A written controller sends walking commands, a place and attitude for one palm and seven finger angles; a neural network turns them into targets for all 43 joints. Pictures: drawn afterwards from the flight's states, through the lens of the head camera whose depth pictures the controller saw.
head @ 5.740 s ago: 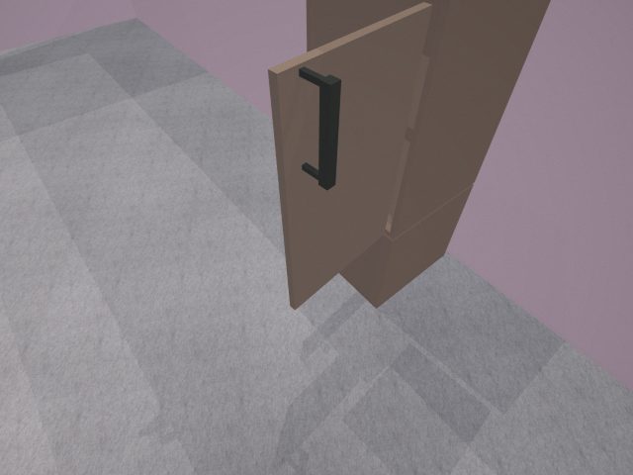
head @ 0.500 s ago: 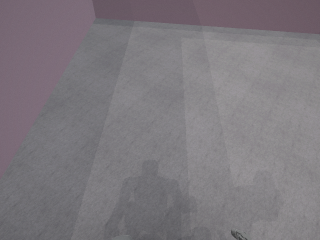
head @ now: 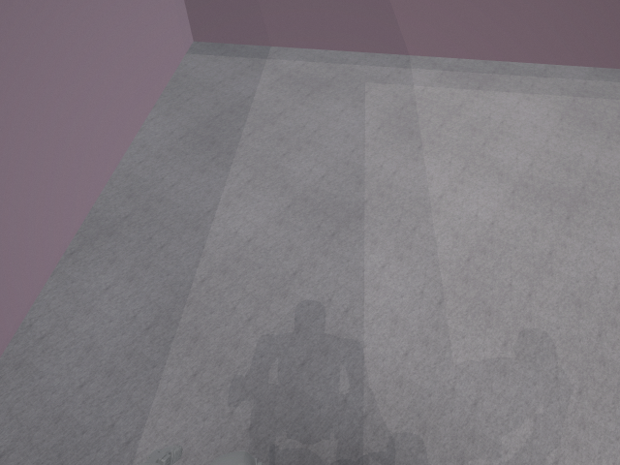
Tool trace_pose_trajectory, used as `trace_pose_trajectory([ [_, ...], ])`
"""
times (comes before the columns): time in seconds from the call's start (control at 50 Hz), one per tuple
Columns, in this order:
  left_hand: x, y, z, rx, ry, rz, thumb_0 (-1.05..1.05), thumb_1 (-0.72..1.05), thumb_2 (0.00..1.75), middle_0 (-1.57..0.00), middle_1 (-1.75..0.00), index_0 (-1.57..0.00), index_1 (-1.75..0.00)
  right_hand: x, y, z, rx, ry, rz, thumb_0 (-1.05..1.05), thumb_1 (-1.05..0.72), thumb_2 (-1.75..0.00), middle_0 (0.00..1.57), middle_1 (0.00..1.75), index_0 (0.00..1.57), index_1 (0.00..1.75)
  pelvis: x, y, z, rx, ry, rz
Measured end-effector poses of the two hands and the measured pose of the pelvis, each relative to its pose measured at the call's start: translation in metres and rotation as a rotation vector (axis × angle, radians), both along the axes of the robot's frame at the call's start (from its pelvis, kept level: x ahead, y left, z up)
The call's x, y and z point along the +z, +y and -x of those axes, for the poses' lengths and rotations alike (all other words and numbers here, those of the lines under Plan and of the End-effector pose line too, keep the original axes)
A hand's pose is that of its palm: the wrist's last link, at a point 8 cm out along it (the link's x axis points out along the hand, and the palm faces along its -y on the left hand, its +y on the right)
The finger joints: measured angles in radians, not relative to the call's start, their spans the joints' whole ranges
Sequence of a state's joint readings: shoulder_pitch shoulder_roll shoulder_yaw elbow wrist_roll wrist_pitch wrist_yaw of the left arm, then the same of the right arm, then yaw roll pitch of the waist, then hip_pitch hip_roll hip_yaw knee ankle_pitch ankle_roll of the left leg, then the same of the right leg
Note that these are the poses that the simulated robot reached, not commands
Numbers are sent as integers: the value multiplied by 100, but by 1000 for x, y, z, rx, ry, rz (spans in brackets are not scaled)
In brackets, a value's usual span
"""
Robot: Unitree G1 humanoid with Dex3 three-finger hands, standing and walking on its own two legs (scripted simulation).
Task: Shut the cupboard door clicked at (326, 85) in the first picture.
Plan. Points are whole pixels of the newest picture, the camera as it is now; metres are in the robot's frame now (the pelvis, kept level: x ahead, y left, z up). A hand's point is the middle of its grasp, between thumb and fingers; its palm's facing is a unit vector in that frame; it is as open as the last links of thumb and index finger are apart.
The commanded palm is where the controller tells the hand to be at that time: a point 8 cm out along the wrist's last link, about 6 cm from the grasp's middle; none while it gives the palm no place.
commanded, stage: walk to a spot facing it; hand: left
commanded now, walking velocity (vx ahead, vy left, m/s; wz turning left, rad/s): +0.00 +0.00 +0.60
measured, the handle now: out of the picture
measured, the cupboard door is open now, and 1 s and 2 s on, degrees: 96 96 96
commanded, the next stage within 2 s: none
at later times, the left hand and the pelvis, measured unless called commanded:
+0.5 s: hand out of the picture +0.14 +0.20 -0.16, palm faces +0.26 -0.92 -0.28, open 7.4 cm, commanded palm none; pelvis +0.09 -0.03 -0.01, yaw +15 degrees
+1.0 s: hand out of the picture +0.04 +0.19 -0.18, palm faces +0.58 -0.78 -0.25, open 7.4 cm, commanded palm none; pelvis +0.12 -0.02 +0.00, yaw +34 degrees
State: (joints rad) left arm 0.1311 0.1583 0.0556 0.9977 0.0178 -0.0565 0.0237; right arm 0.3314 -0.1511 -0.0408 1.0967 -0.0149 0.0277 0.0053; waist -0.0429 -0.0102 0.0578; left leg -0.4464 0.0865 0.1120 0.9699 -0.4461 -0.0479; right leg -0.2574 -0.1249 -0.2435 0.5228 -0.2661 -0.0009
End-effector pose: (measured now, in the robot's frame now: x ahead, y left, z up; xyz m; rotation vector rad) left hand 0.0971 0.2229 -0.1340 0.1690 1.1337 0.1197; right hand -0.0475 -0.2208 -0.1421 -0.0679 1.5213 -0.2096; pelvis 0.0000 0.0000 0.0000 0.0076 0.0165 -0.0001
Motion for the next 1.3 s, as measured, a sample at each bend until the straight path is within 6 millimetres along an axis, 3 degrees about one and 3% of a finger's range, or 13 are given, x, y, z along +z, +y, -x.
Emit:
trace_pose_trajectory([
  [0.16,-32,30,-3,93,85,26,-1,93,90,-21,-30,-20,-30,0,-3,-150,167,-255,77,0,-92,-89,20,30,20,30,-19,16,-41,71,5,23],
  [0.3,-13,40,-18,168,81,-3,1,92,90,-20,-30,-19,-30,17,-10,-216,269,-325,103,0,-91,-89,20,30,20,30,-6,9,-62,134,26,22],
  [0.46,7,22,-30,242,11,-64,1,91,90,-20,-30,-19,-30,3,-35,-262,347,-298,48,0,-90,-89,20,30,21,30,-7,-23,-85,237,25,12],
  [0.52,10,11,-20,282,11,-92,1,91,90,-20,-30,-20,-30,-6,-45,-282,381,-282,29,0,-90,-89,20,30,21,30,-10,-35,-92,284,20,-3],
  [0.6,14,-6,5,347,70,-81,1,91,90,-20,-30,-20,-30,-1,-44,-308,437,-268,14,0,-91,-89,20,30,20,30,-2,-41,-101,343,15,-18],
  [0.68,12,-22,30,416,125,-46,1,91,90,-20,-30,-20,-30,7,-29,-335,513,-272,-4,0,-91,-89,20,30,20,30,3,-43,-108,403,18,-34],
  [0.76,2,-29,59,498,167,-7,1,90,90,-21,-30,-20,-30,10,-1,-363,611,-293,-16,0,-91,-89,20,30,20,30,0,-38,-111,464,17,-31],
  [0.84,-19,-25,90,583,206,30,1,90,90,-21,-30,-20,-30,9,35,-390,705,-366,-16,0,-91,-89,20,30,20,30,-14,-24,-111,519,15,-10],
  [0.9,-24,-16,101,623,239,27,1,91,90,-21,-30,-20,-30,13,51,-397,741,-405,-16,0,-91,-89,20,30,20,30,-15,-21,-111,545,5,-6],
  [1.0,-10,1,86,669,171,2,1,91,90,-20,-30,-19,-30,20,54,-394,780,-370,-7,0,-90,-89,20,30,21,30,-4,-22,-117,597,3,13],
  [1.12,7,8,51,691,69,-49,1,91,90,-20,-30,-19,-30,12,41,-395,801,-295,-22,0,-90,-89,20,30,21,30,-1,-31,-133,663,10,19],
  [1.22,12,-4,28,714,5,-106,1,91,90,-20,-30,-19,-30,-10,24,-411,813,-241,-43,0,-90,-89,21,30,21,30,-12,-46,-155,725,26,-1],
  [1.3,18,-27,28,759,25,-92,1,91,90,-20,-30,-20,-30,-11,24,-429,852,-208,-42,0,-91,-89,20,30,21,30,-5,-50,-163,789,15,-13],
])
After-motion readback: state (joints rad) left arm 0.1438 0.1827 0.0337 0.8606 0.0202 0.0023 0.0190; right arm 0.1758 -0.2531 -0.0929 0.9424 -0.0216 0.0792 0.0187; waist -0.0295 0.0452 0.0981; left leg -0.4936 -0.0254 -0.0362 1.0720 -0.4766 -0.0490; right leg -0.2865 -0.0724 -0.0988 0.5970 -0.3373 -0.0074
